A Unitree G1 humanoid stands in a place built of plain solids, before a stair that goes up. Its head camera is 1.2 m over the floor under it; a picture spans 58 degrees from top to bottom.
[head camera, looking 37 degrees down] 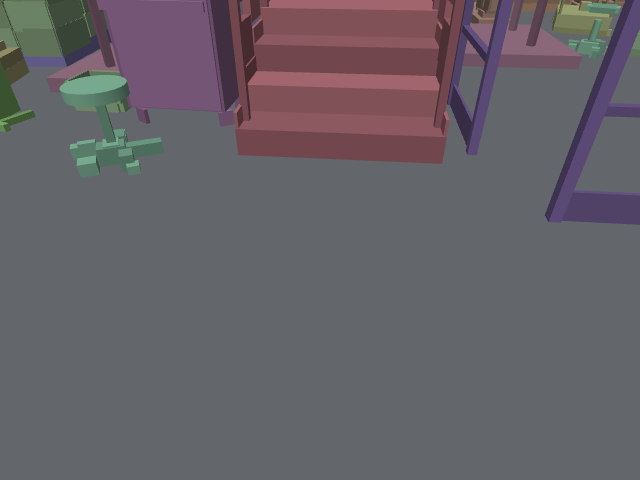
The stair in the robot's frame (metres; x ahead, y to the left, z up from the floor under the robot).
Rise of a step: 0.17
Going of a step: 0.30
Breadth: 1.25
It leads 5 degrees to the right of straight ahead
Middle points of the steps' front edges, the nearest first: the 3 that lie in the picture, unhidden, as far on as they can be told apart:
2.41 -0.11 0.17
2.71 -0.14 0.34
3.01 -0.17 0.51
